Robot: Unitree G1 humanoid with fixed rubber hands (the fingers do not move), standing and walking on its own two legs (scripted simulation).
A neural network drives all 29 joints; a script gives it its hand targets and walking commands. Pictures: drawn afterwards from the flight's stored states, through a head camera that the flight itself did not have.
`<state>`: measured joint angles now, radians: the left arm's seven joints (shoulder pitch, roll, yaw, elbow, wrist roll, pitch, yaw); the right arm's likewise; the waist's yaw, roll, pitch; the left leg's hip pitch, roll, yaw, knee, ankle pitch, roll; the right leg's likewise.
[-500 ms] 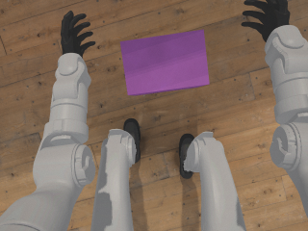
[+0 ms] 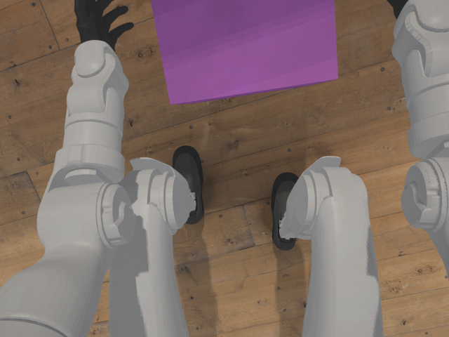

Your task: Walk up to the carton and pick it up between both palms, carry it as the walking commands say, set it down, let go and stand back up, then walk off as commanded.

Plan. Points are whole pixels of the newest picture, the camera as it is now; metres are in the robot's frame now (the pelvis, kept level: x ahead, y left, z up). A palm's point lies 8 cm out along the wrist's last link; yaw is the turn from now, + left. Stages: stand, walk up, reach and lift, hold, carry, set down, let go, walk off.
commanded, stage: reach and lift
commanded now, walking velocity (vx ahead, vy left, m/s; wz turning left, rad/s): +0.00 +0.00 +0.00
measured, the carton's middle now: (244, 46) +0.51 +0.00 -0.34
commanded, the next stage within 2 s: none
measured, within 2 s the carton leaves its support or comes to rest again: neither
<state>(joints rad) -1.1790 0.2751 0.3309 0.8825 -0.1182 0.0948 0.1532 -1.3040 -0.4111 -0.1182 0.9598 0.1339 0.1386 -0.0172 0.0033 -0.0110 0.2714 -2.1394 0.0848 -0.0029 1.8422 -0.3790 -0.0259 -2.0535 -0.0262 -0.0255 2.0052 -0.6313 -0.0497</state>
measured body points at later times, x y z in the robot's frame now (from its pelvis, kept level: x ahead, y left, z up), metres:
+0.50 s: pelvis -0.01 +0.00 -0.06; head +0.37 -0.03 +0.17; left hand +0.55 +0.20 -0.24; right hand +0.52 -0.19 -0.27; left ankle +0.16 +0.14 -0.41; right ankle +0.09 -0.10 -0.41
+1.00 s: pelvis -0.01 +0.00 -0.07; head +0.36 -0.03 +0.17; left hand +0.55 +0.20 -0.24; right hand +0.53 -0.19 -0.27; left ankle +0.16 +0.14 -0.41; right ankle +0.09 -0.10 -0.41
